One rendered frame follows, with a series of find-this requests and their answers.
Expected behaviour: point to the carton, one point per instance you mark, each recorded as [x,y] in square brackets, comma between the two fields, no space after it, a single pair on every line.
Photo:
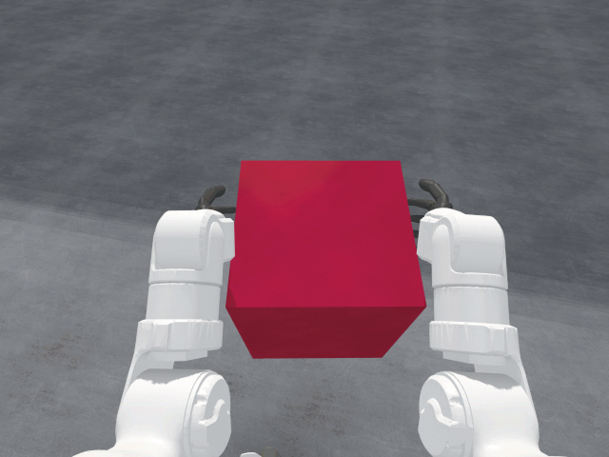
[325,261]

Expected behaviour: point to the robot right hand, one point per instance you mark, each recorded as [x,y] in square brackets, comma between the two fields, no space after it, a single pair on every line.
[442,201]

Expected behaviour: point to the robot left upper arm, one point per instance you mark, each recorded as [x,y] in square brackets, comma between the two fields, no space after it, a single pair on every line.
[172,413]

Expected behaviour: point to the right robot forearm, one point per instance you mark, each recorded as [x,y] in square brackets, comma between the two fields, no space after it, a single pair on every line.
[469,277]

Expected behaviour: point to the robot left hand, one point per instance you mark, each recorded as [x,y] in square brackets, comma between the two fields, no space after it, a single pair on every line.
[209,196]

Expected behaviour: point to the robot right upper arm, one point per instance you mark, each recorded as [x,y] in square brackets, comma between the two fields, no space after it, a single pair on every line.
[476,414]

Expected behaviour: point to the left robot forearm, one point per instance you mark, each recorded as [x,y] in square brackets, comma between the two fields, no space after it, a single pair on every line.
[186,270]

